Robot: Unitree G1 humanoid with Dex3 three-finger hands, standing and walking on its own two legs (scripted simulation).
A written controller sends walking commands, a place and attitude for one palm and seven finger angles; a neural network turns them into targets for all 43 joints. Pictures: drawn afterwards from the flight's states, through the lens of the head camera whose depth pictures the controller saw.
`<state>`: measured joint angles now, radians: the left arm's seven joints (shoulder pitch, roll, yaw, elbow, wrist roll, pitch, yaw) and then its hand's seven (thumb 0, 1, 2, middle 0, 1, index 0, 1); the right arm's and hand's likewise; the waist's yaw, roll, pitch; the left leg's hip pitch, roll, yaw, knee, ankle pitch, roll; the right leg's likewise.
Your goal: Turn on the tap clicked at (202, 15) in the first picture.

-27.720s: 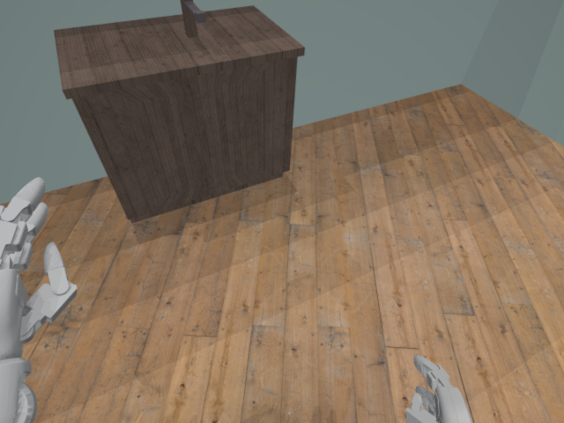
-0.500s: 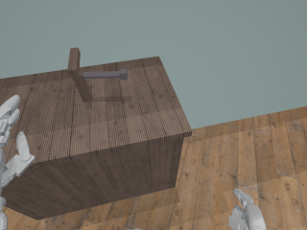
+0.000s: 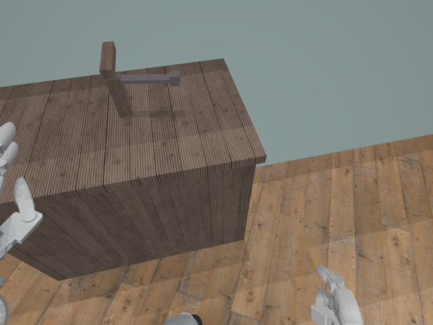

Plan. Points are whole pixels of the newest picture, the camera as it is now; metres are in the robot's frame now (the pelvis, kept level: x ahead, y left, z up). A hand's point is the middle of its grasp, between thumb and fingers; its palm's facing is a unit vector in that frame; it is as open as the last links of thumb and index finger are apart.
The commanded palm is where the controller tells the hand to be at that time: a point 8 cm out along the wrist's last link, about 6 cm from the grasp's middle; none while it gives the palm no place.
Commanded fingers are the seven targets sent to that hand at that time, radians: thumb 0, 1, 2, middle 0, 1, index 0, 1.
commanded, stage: step back with the hand held close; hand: left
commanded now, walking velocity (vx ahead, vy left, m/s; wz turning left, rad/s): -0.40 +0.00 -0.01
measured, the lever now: (175, 78) +0.66 +0.18 +0.08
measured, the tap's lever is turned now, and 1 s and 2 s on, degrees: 78 78 78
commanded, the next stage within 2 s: stop stepping back and stand still in 0.18 s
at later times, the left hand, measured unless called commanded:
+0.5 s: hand out of the picture +0.07 +0.22 +0.17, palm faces +0.37 -0.82 -0.44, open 7.4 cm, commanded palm +0.03 +0.26 +0.19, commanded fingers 0.00 0.90 0.90 -0.20 -0.30 -0.20 -0.30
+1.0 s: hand out of the picture -0.02 +0.19 +0.16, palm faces +0.42 -0.80 -0.43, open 7.4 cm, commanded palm -0.07 +0.23 +0.19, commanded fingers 0.00 0.90 0.90 -0.20 -0.30 -0.20 -0.30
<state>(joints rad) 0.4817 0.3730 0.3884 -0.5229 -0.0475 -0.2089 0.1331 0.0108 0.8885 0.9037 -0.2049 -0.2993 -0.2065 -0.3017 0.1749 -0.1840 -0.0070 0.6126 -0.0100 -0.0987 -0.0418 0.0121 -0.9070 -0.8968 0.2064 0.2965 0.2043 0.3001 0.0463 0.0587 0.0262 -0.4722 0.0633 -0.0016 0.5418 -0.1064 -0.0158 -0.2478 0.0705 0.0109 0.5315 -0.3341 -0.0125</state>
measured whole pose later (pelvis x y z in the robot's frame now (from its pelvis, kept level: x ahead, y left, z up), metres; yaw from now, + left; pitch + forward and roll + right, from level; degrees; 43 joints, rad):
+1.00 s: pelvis -0.23 -0.06 -0.01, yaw +2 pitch -3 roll +0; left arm 0.44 0.34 0.33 -0.39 -0.03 -0.16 0.11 0.01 0.89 0.90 -0.21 -0.30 -0.21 -0.30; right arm 0.29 -0.22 -0.03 0.71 0.01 -0.09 -0.06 0.01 -0.91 -0.90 0.21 0.30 0.20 0.30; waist -0.01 0.07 0.02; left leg -0.43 0.03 -0.05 0.99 -0.41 0.03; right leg -0.30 0.02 -0.08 0.63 -0.26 -0.05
